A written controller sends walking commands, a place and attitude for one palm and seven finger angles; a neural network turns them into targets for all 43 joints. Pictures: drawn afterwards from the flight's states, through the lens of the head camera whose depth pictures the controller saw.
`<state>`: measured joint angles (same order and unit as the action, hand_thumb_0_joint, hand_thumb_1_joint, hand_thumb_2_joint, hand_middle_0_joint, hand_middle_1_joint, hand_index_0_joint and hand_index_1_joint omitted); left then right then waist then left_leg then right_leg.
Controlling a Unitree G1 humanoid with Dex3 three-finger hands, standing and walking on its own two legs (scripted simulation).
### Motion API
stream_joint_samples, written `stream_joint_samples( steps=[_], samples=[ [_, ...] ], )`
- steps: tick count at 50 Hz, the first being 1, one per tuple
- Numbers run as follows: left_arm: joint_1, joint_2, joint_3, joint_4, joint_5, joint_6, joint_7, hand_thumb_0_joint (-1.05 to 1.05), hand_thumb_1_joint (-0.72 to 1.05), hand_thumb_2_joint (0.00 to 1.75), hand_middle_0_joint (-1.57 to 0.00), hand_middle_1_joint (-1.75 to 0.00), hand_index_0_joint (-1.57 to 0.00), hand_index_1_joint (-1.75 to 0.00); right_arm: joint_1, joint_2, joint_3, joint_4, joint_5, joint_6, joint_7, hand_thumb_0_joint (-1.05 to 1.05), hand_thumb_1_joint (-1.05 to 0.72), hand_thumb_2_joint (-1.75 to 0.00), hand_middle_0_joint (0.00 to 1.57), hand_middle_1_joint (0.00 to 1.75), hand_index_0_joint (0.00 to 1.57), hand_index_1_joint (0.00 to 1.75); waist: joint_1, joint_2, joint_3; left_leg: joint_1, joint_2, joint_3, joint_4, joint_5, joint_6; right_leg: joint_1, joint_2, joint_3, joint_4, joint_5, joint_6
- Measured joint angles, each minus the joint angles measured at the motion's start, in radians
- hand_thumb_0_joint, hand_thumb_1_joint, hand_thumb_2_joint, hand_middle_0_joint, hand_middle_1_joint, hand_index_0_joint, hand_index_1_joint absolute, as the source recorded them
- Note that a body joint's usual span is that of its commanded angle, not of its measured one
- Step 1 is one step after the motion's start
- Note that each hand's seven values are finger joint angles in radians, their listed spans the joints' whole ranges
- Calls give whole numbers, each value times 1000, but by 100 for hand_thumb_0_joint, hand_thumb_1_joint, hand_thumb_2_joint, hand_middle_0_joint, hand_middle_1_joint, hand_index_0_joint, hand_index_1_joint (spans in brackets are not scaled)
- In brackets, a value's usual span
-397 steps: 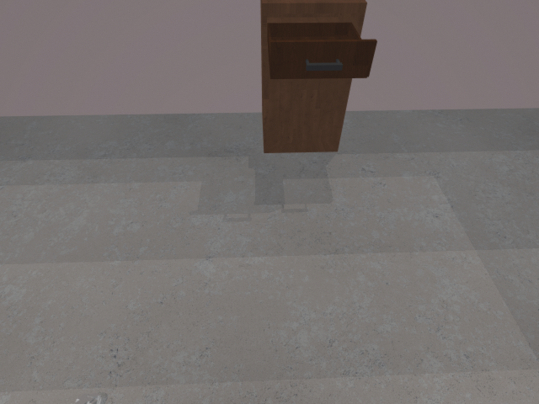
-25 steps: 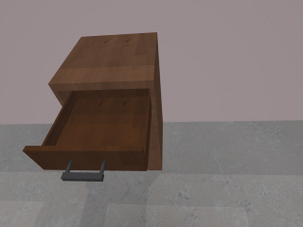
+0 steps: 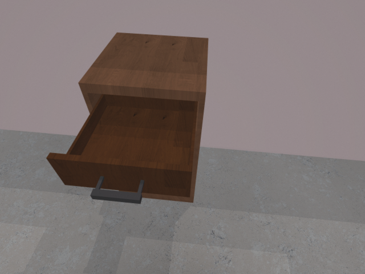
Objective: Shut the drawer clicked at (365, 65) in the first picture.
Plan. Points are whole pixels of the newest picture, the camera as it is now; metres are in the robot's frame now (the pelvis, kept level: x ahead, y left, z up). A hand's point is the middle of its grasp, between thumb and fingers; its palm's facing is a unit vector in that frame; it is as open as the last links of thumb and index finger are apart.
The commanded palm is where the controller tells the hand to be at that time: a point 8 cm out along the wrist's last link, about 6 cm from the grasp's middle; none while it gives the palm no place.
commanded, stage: come to a stop and stand still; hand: left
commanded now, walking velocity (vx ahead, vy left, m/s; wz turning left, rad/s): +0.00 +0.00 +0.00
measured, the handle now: (119, 189) +0.34 +0.22 -0.08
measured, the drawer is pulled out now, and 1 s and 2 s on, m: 0.30 0.30 0.30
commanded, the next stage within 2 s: look again from close up in 0.18 s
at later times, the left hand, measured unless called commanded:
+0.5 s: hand out of the picture +0.00 +0.18 -0.18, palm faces +0.00 -0.97 -0.22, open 7.4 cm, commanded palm none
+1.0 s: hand out of the picture +0.11 +0.18 -0.12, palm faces +0.20 -0.96 -0.21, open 7.2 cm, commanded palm +0.11 +0.23 -0.07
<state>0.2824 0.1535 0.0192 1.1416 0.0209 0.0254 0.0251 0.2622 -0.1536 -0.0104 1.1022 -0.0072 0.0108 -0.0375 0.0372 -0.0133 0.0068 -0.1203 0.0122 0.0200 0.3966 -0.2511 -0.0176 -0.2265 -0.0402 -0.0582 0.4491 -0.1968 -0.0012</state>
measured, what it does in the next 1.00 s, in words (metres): stands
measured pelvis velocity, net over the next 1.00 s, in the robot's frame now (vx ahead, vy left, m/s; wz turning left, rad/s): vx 0.01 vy -0.01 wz -0.01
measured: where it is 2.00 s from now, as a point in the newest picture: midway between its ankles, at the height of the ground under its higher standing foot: outside the picture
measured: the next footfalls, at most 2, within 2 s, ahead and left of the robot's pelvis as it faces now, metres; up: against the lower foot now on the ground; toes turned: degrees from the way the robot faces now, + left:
none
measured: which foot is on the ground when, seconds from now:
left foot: down 0.00-1.00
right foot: down 0.00-1.00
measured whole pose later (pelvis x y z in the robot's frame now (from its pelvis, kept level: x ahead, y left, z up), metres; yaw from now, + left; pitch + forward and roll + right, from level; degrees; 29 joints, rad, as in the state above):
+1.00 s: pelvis +0.01 -0.01 -0.01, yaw +0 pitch -1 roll +1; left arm 0.47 0.16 0.02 0.47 -0.11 0.00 0.08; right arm 0.37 -0.19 0.00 0.96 0.03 -0.16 -0.07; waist 0.00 0.02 0.01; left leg -0.17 0.03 0.03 0.51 -0.32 -0.03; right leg -0.28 -0.03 -0.05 0.56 -0.27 -0.01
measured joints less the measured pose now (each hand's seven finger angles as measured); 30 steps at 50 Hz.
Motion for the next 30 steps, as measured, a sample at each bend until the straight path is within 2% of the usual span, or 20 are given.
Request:
stream_joint_samples(
  steps=[14, 17, 21, 30],
  samples=[
    [18, -38, -15, 29, -6, -21, 2, 1, 91, 90, -20, -30, -20, -30, 64, 39, 11, 33, 6, -16, -1, 0, -92, -90, 20, 30, 20, 30, -27, 14, 19, 12, 1, 11, -20, 3, 5, 13, 3, 10, -31, 13, 5],
    [25, -44, -28, 13, -3, -43, 18, 1, 91, 90, -20, -30, -20, -30, 69, 31, 10, 8, 3, -11, 13, 1, -91, -90, 20, 30, 20, 30, -35, 37, 22, -41, 13, 8, 66, -36, 4, -19, 12, 6, 8, -1, 4],
    [36, -39, -33, -6, -2, -40, 11, 1, 91, 90, -20, -30, -20, -30, 92, 21, 10, -30, -2, -26, 16, 1, -91, -90, 20, 30, 20, 30, -50, 55, 5, -63, 5, 8, 118, -71, 12, -47, 2, 10, 74, -43, 7],
    [14, -17, -30, -46, -8, -35, 9, 1, 91, 90, -20, -30, -20, -30, 86, 14, 27, -36, -2, -30, 13, 1, -91, -90, 20, 30, 20, 30, -49, 66, -10, -18, -5, 20, 99, -76, 13, -26, -7, 23, 97, -67, 9]
  ],
)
